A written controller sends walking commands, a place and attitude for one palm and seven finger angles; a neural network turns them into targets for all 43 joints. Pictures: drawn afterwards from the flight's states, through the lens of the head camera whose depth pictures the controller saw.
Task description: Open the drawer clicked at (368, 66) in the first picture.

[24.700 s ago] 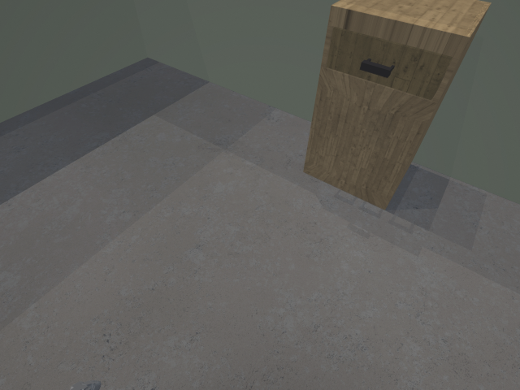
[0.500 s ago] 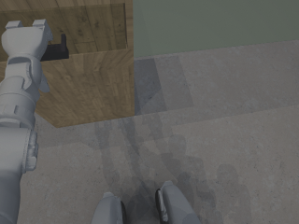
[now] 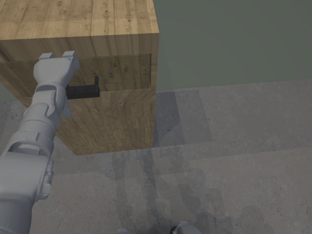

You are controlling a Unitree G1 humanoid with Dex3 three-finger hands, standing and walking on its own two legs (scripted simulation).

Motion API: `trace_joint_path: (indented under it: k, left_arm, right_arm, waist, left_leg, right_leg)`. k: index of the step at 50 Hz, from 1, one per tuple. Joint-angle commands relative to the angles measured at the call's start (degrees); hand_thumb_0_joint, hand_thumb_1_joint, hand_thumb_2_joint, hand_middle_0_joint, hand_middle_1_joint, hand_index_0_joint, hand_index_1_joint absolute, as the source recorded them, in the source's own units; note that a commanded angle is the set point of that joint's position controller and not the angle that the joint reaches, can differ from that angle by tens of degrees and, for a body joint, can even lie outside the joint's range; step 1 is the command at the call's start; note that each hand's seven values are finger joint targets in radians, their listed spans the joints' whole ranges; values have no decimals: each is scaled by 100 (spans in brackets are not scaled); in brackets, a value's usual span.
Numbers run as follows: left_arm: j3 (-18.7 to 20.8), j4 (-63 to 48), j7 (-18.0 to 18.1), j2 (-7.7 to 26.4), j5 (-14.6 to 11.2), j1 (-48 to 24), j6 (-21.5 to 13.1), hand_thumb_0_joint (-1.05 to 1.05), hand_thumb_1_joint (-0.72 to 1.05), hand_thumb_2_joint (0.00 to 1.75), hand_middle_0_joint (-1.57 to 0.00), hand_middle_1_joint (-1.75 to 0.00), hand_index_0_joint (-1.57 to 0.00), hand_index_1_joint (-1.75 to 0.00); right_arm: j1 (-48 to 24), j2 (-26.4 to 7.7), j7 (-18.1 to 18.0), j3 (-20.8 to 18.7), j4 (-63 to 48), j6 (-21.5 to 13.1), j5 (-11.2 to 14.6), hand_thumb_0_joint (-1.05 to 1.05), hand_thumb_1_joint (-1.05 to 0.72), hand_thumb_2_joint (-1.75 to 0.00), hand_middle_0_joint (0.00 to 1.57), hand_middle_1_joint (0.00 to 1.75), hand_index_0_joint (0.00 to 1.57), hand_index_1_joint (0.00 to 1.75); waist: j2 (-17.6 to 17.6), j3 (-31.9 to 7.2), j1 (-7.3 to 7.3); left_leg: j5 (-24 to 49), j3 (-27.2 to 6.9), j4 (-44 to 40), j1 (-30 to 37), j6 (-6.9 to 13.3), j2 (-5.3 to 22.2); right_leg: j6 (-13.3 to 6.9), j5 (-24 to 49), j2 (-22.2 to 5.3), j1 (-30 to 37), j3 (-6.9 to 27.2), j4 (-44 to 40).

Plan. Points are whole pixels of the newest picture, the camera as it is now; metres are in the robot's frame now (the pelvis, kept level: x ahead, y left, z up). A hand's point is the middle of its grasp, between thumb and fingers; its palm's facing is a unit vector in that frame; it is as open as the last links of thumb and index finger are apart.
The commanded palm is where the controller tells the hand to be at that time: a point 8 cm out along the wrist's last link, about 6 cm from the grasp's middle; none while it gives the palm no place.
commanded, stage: lift the fingers back up to retry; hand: left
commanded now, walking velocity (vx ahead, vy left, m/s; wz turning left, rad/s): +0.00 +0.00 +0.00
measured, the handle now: (81, 86) +0.56 +0.20 -0.02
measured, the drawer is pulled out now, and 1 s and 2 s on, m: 0.00 0.00 0.00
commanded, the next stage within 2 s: re-aim the fingers above the handle in 0.12 s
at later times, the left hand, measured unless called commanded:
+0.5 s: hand (61, 89) +0.50 +0.23 +0.04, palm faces -0.07 -0.01 -1.00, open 13.8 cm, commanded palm +0.48 +0.22 +0.09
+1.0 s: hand (67, 88) +0.50 +0.21 +0.04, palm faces -0.06 -0.01 -1.00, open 13.8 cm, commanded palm +0.49 +0.21 +0.09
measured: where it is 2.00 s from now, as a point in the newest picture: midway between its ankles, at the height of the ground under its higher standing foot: outside the picture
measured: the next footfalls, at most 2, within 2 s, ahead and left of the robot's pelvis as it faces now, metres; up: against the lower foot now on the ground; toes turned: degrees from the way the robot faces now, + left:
none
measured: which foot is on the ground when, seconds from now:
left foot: down 0.00-1.00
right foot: down 0.00-1.00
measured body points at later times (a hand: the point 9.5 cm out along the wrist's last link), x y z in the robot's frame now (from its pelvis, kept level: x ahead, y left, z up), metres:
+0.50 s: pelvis +0.00 +0.00 +0.00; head +0.11 +0.00 +0.44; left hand +0.49 +0.23 +0.09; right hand +0.00 -0.28 -0.13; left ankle -0.03 +0.10 -0.70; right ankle +0.00 -0.14 -0.70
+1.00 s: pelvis -0.01 +0.00 +0.00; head +0.10 +0.00 +0.43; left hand +0.50 +0.21 +0.09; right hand -0.03 -0.28 -0.13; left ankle -0.03 +0.10 -0.70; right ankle +0.00 -0.14 -0.70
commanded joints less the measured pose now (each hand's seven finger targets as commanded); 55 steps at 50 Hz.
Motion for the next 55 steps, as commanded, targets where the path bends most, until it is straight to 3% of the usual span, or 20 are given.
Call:
trace_joint_path:
  k: [1,3,10,12,13,17,20,24,27,29,31,35,37,41,44,48,50,52,53,55]
  left_arm:
    - [288,-918,176,1152,31,-2055,-35,0,-50,30,-30,-120,-30,-120]
    - [276,-949,215,1135,67,-2114,-42,0,-50,30,-30,-120,-30,-120]
    - [633,-1438,445,1508,113,-2387,-190,0,-50,30,-30,-120,-30,-120]
    - [514,-1240,482,1398,132,-2397,-133,0,-50,30,-30,-120,-30,-120]
    - [597,-1142,497,1550,163,-2409,-90,0,-50,30,-30,-120,-30,-120]
    - [397,-1134,431,1355,127,-2578,-82,0,-50,30,-30,-120,-30,-120]
    - [371,-1116,299,1318,79,-2511,-130,0,-50,30,-30,-120,-30,-120]
    - [246,-1066,237,1150,69,-2553,-210,0,-50,30,-30,-120,-30,-120]
    - [385,-1120,283,1256,81,-2443,-269,0,-50,30,-30,-120,-30,-120]
    - [639,-977,360,1558,105,-2309,-229,0,-50,30,-30,-120,-30,-120]
    - [694,-760,427,1743,155,-2320,-123,0,-50,30,-30,-120,-30,-120]
    - [723,-1029,492,1834,203,-2614,-68,0,-50,30,-30,-120,-30,-120]
    - [394,-890,442,1439,183,-2644,-29,0,-50,30,-30,-120,-30,-120]
    - [408,-755,327,1521,137,-2749,-90,0,-50,30,-30,-120,-30,-120]
    - [181,-856,310,1185,163,-2859,-167,0,-50,30,-30,-120,-30,-120]
    - [310,-682,397,1342,177,-2981,-143,0,-50,30,-30,-120,-30,-120]
    - [460,-665,451,1545,221,-3043,-81,0,-50,30,-30,-120,-30,-120]
    - [332,-647,506,1386,259,-3064,-2,0,-50,30,-30,-120,-30,-120]
    - [508,-607,524,1600,271,-2945,52,0,-50,30,-30,-120,-30,-120]
    - [489,-662,499,1611,250,-3097,117,0,-50,30,-30,-120,-30,-120]
  right_arm:
    - [895,-955,-42,-313,-238,15,3,0,-90,-90,20,30,20,30]
    - [865,-959,-33,-316,-267,28,7,0,-90,-90,20,30,20,30]
    - [784,-943,-20,-360,-307,2,-58,0,-90,-90,20,30,20,30]
    - [775,-934,-21,-354,-273,-1,-46,0,-90,-90,20,30,20,30]
    - [764,-958,-28,-343,-239,-4,-43,0,-90,-90,20,30,20,30]
    - [812,-947,-54,-356,-214,-37,-45,0,-90,-90,20,30,20,30]
    - [826,-954,-62,-359,-225,-29,-38,0,-90,-90,20,30,20,30]
    - [877,-941,-65,-366,-197,-51,-29,0,-90,-90,20,30,20,30]
    - [881,-942,-51,-365,-198,-45,-52,0,-90,-90,20,30,20,30]
    - [842,-981,-35,-345,-176,-28,-66,0,-90,-90,20,30,20,30]
    - [782,-1009,-38,-300,-181,-6,-61,0,-90,-90,20,30,20,30]
    - [774,-1021,-34,-312,-246,-40,-53,0,-90,-90,20,30,20,30]
    - [833,-988,-39,-336,-226,-61,-29,0,-90,-90,20,30,20,30]
    - [899,-1009,-97,-326,-191,-113,-11,0,-90,-90,20,30,20,30]
    - [948,-976,-93,-348,-175,-156,-9,0,-90,-90,20,30,20,30]
    - [966,-994,-82,-317,-133,-176,-36,0,-90,-90,20,30,20,30]
    - [958,-1017,-68,-302,-146,-168,-45,0,-90,-90,20,30,20,30]
    - [962,-990,-47,-296,-190,-181,-46,0,-90,-90,20,30,20,30]
    - [940,-1010,-44,-283,-183,-173,-57,0,-90,-90,20,30,20,30]
    - [942,-1017,-40,-277,-228,-159,-55,0,-90,-90,20,30,20,30]
  waist:
    - [170,-2188,6]
    - [125,-2089,4]
    - [213,-2656,59]
    - [205,-2455,-33]
    - [151,-2435,-20]
    - [211,-2600,-122]
    - [295,-2661,-88]
    - [220,-2412,-119]
    - [285,-2556,-38]
    - [229,-2442,44]
    - [88,-2228,23]
    - [258,-2640,37]
    - [262,-2493,-101]
    - [77,-2411,-146]
    - [283,-2386,-199]
    - [283,-2279,-194]
    - [317,-2390,-150]
    - [419,-2442,-170]
    - [382,-2523,-102]
    - [312,-2636,-146]
  left_leg:
    - [3295,-88,-348,1827,69,-215]
    - [3188,-76,-375,1744,70,-229]
    - [3478,-57,-253,1921,77,-258]
    - [3229,-41,-251,1787,74,-274]
    - [3093,-24,-253,1684,81,-287]
    - [3113,-50,-240,1861,93,-284]
    - [3163,-73,-259,1934,77,-286]
    - [3021,-108,-298,1890,72,-259]
    - [3166,-93,-266,1873,68,-262]
    - [2969,-67,-287,1663,68,-271]
    - [2628,-25,-336,1311,87,-297]
    - [2728,-22,-319,1553,87,-280]
    - [2631,-39,-325,1628,76,-259]
    - [2370,-66,-371,1566,114,-264]
    - [2482,-127,-352,1786,81,-238]
    - [2391,-141,-312,1641,78,-247]
    - [2440,-127,-283,1579,80,-262]
    - [2466,-125,-260,1573,74,-259]
    - [2567,-105,-230,1571,79,-252]
    - [2586,-86,-222,1536,93,-257]
  right_leg:
    - [-210,2230,337,1231,-115,-255]
    - [-220,2221,332,1247,-111,-254]
    - [-210,2536,310,1513,-42,-130]
    - [-193,2437,307,1398,-47,-151]
    - [-192,2408,300,1423,-28,-148]
    - [-188,2422,305,1396,-21,-185]
    - [-201,2378,309,1389,-14,-205]
    - [-205,2157,324,1205,-56,-233]
    - [-210,2260,319,1267,-48,-185]
    - [-218,2176,311,1323,-43,-157]
    - [-207,2106,286,1381,-24,-162]
    - [-220,2112,295,1445,-19,-127]
    - [-201,1966,313,1244,-48,-193]
    - [-189,1782,308,1222,-14,-263]
    - [-217,1643,335,917,-70,-247]
    - [-223,1533,333,798,-80,-206]
    - [-236,1592,334,847,-76,-148]
    - [-225,1607,332,808,-88,-111]
    - [-229,1707,325,896,-80,-79]
    - [-212,1806,327,1014,-63,-79]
